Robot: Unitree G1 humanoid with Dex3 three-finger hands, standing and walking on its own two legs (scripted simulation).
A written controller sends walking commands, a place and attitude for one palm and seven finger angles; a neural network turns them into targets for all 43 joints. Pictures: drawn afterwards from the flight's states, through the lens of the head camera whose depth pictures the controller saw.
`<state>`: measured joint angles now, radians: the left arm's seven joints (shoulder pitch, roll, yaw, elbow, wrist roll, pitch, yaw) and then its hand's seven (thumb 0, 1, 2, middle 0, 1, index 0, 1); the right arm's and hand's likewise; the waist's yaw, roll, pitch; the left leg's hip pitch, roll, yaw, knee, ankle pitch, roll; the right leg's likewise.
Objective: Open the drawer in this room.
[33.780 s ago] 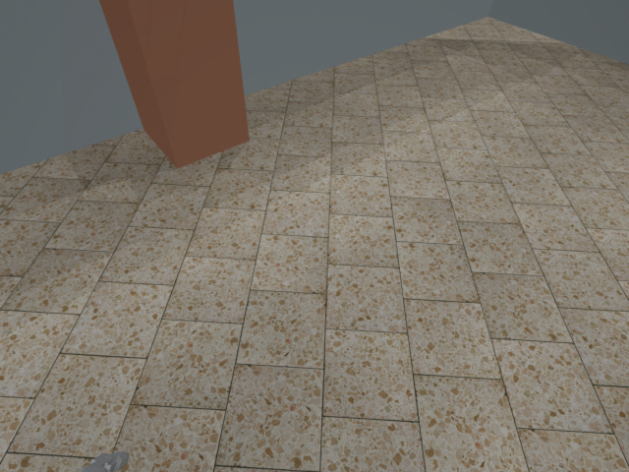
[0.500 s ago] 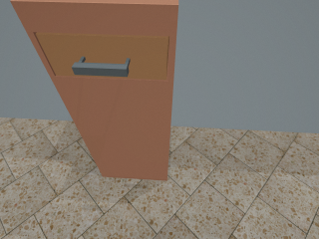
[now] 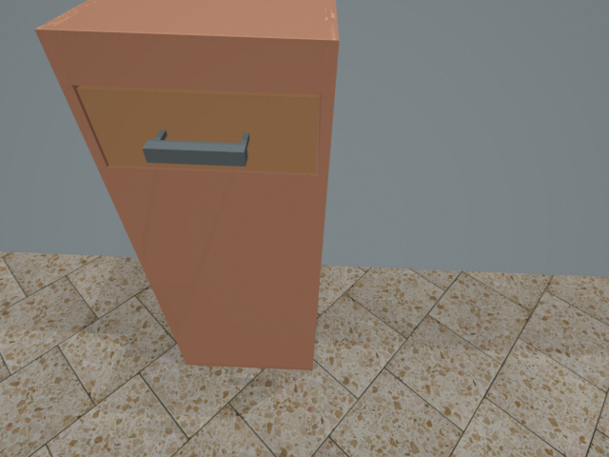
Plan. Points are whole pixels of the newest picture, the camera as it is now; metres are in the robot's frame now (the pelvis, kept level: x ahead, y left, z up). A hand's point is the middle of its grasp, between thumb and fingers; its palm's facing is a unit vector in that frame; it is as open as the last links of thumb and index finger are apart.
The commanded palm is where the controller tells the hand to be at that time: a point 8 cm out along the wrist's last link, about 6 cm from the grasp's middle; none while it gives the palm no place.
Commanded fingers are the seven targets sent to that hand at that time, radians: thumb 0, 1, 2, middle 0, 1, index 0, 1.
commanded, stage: look again from close up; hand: left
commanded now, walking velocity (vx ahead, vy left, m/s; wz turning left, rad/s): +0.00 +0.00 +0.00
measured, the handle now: (200, 145) +0.55 +0.20 +0.14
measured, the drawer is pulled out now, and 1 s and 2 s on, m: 0.00 0.00 0.00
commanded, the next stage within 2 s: shuffle to correct the standing spot in 0.26 s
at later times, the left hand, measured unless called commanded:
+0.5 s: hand out of the picture +0.02 +0.23 -0.16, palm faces +0.00 -0.97 -0.26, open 7.4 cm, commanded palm none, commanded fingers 0.00 0.90 0.90 -0.20 -0.30 -0.20 -0.30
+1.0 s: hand out of the picture +0.02 +0.16 -0.18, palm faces +0.03 -0.99 -0.17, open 7.3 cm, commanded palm none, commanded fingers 0.00 0.90 0.90 -0.20 -0.30 -0.20 -0.30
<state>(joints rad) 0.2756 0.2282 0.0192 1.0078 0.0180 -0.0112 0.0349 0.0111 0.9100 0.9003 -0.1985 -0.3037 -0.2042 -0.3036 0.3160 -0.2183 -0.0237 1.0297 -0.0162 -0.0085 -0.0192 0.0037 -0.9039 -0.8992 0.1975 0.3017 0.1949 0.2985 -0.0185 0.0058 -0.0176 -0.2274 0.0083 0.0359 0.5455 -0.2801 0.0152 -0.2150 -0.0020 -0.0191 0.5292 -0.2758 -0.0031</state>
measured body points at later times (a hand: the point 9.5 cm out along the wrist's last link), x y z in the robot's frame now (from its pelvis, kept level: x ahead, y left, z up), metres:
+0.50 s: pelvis -0.01 +0.02 +0.01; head -0.02 +0.02 +0.46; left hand +0.02 +0.28 -0.14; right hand +0.05 -0.24 -0.14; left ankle +0.01 +0.11 -0.73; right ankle +0.01 -0.12 -0.73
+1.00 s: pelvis +0.03 +0.00 +0.00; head +0.02 +0.01 +0.45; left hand +0.02 +0.21 -0.16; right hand +0.02 -0.21 -0.16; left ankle +0.01 +0.11 -0.73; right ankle +0.01 -0.12 -0.73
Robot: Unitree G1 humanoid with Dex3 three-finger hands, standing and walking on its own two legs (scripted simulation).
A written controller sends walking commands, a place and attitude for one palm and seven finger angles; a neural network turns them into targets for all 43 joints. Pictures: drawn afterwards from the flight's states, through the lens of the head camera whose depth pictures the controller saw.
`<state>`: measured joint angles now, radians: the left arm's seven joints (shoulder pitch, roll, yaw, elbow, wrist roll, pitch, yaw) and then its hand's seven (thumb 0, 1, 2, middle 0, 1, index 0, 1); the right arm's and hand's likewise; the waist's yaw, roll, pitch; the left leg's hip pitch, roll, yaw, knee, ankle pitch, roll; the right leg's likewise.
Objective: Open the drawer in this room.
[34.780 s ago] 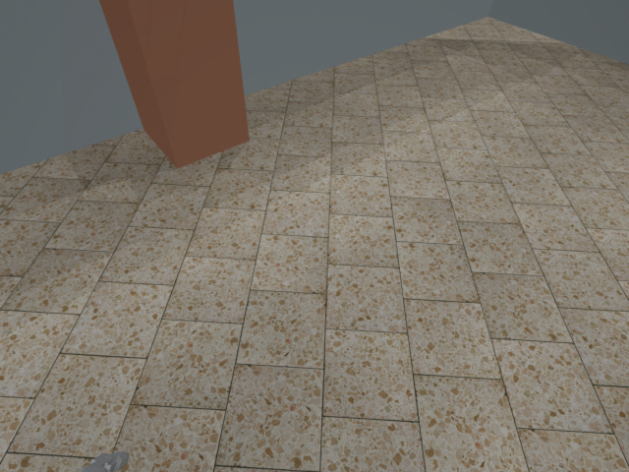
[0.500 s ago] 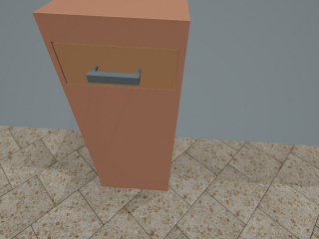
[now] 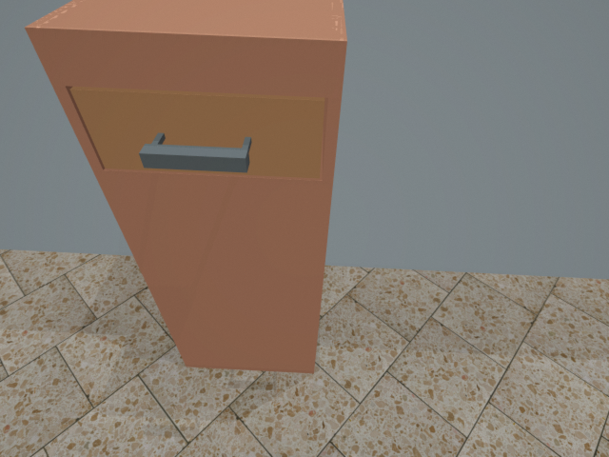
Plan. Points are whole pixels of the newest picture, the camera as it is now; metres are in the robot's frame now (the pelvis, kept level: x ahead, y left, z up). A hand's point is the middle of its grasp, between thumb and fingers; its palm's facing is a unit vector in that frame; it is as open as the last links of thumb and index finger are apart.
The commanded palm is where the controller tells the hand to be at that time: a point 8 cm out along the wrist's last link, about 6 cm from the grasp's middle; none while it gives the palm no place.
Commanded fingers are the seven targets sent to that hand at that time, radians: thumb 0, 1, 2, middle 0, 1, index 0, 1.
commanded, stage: come to a stop and stand still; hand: left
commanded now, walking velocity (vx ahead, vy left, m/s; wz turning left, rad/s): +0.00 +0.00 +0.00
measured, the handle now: (199, 149) +0.52 +0.20 +0.14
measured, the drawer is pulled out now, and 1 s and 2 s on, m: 0.00 0.00 0.00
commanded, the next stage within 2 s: look again from close up in 0.62 s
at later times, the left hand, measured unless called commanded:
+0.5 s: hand out of the picture -0.05 +0.16 -0.17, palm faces +0.03 -0.99 -0.16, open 7.3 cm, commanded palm none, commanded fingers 0.00 0.90 0.90 -0.20 -0.30 -0.20 -0.30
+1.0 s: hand out of the picture -0.07 +0.15 -0.17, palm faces +0.05 -0.99 -0.15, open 7.3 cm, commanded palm none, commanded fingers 0.00 0.90 0.90 -0.20 -0.30 -0.20 -0.30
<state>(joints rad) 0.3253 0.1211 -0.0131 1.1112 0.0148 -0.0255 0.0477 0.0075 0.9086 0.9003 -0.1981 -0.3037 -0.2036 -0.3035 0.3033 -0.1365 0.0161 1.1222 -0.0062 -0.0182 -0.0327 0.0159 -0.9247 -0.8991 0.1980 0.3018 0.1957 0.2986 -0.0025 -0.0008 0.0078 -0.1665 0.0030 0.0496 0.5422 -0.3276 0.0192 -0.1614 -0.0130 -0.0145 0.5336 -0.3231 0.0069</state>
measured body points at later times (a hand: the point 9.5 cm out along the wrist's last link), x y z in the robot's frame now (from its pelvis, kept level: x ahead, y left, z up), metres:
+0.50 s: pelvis -0.03 +0.00 +0.01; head -0.03 +0.01 +0.46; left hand -0.05 +0.21 -0.16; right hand -0.04 -0.21 -0.15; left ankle -0.02 +0.10 -0.73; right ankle -0.02 -0.12 -0.73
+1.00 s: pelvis -0.04 +0.00 +0.01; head -0.04 +0.01 +0.46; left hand -0.07 +0.21 -0.16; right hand -0.06 -0.20 -0.15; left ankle -0.02 +0.10 -0.73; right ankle -0.02 -0.12 -0.73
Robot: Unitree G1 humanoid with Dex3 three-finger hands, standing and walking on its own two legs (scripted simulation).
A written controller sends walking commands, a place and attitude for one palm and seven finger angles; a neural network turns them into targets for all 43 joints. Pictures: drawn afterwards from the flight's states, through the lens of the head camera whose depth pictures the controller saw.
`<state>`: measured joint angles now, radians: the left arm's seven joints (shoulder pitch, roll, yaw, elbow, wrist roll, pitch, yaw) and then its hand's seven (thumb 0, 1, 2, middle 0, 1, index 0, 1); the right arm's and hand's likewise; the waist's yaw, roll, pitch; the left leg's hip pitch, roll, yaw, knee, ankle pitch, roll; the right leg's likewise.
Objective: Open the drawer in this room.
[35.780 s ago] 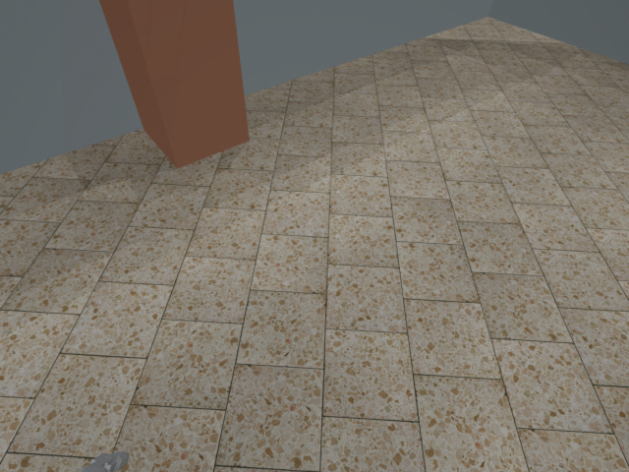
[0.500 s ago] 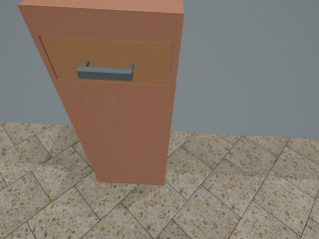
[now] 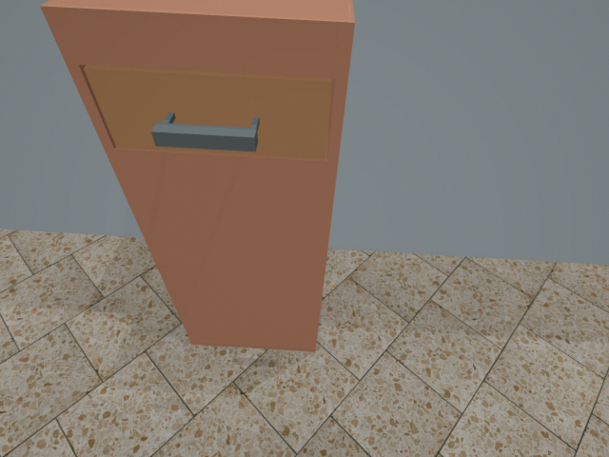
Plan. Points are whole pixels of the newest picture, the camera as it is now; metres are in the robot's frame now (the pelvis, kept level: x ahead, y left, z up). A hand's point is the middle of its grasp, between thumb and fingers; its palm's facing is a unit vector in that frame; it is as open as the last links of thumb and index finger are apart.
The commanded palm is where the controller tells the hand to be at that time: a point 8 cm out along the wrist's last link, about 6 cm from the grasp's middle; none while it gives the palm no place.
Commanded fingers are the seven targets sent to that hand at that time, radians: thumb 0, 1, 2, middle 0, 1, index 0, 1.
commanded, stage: look again from close up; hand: left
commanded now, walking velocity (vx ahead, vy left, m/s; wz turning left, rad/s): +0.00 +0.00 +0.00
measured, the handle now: (209, 128) +0.57 +0.20 +0.14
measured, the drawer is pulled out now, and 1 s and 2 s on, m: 0.00 0.00 0.00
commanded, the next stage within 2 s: shuffle to correct the standing spot in 0.26 s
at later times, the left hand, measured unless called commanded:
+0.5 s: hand out of the picture -0.01 +0.14 -0.18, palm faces +0.05 -0.99 -0.14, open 7.3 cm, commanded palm none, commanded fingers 0.00 0.90 0.90 -0.20 -0.30 -0.20 -0.30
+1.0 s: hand out of the picture +0.06 +0.18 -0.18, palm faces +0.03 -0.97 -0.23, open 7.3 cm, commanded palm none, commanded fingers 0.00 0.90 0.90 -0.20 -0.30 -0.20 -0.30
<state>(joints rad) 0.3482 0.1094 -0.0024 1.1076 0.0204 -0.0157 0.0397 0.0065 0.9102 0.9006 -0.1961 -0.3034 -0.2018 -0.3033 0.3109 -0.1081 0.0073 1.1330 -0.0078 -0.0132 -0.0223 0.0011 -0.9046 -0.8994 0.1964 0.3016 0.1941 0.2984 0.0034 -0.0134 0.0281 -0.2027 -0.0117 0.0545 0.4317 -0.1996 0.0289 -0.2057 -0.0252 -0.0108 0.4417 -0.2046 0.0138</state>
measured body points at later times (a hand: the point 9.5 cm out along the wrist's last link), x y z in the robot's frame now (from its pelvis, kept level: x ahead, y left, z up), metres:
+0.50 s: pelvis +0.01 -0.01 +0.00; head +0.01 +0.00 +0.45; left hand -0.01 +0.19 -0.17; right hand -0.01 -0.21 -0.16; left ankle +0.02 +0.10 -0.74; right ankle +0.02 -0.13 -0.74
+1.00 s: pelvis +0.05 +0.00 +0.00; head +0.09 +0.00 +0.44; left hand +0.06 +0.23 -0.16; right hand +0.04 -0.22 -0.17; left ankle +0.02 +0.10 -0.74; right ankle +0.02 -0.13 -0.74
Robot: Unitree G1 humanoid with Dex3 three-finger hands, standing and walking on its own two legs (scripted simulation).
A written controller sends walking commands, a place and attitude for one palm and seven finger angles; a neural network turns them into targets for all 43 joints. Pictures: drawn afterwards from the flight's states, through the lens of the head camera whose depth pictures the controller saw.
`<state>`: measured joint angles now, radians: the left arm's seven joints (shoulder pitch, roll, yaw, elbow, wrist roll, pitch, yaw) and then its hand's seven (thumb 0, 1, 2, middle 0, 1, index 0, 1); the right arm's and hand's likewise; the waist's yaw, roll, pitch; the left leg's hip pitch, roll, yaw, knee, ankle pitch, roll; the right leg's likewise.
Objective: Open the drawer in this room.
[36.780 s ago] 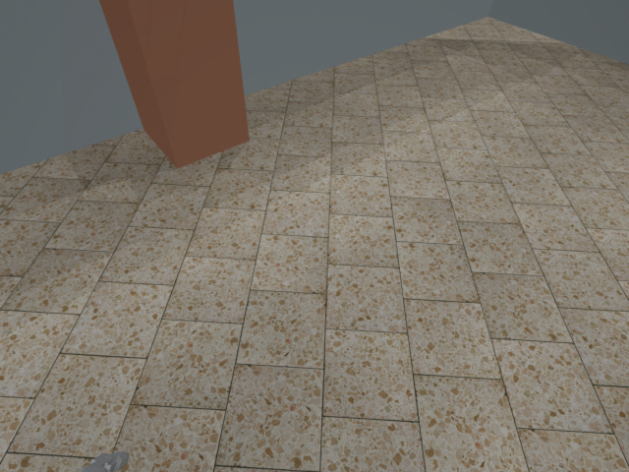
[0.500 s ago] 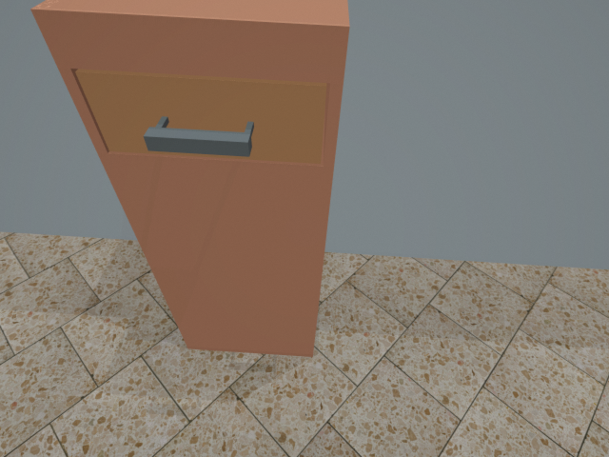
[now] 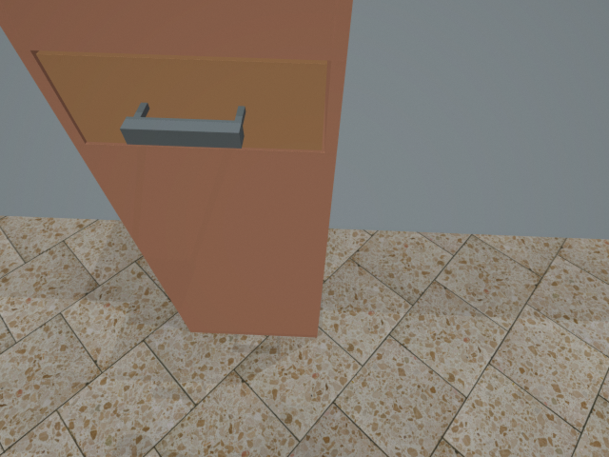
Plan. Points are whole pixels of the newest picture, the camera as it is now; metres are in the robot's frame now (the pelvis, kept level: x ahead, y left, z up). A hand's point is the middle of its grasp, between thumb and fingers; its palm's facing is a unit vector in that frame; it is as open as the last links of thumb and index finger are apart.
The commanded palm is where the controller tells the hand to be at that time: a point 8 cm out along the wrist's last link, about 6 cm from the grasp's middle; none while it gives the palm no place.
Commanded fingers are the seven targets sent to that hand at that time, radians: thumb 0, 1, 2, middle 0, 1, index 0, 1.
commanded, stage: come to a stop and stand still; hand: left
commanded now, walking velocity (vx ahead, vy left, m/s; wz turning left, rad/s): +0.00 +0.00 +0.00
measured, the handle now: (188, 121) +0.52 +0.20 +0.14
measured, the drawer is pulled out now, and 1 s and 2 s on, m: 0.00 0.00 0.00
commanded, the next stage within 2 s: look again from close up in 0.60 s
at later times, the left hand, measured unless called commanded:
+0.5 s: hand out of the picture -0.01 +0.15 -0.16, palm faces +0.01 -0.97 -0.23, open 7.3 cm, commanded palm none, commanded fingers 0.00 0.90 0.90 -0.20 -0.30 -0.20 -0.30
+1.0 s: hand out of the picture -0.02 +0.14 -0.17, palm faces +0.03 -0.98 -0.18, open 7.3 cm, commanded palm none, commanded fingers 0.00 0.90 0.90 -0.20 -0.30 -0.20 -0.30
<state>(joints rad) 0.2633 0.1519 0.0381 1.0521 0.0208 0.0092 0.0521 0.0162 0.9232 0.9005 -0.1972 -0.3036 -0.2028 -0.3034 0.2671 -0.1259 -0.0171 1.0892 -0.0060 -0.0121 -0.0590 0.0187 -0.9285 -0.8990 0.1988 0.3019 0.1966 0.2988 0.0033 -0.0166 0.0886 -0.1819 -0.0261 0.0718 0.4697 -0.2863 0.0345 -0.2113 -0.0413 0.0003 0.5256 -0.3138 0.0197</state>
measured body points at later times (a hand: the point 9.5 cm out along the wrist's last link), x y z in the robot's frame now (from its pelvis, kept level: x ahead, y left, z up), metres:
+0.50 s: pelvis -0.04 -0.04 +0.00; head -0.04 -0.05 +0.45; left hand -0.01 +0.20 -0.15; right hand -0.03 -0.26 -0.16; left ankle -0.02 +0.10 -0.74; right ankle -0.02 -0.13 -0.74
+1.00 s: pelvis -0.02 -0.03 +0.00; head -0.01 -0.03 +0.45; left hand -0.02 +0.19 -0.16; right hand -0.02 -0.24 -0.16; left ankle -0.02 +0.10 -0.74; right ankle -0.02 -0.13 -0.74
